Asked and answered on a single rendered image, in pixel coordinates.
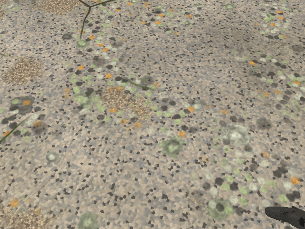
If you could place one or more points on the right robot hand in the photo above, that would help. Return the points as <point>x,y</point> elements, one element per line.
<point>292,215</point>

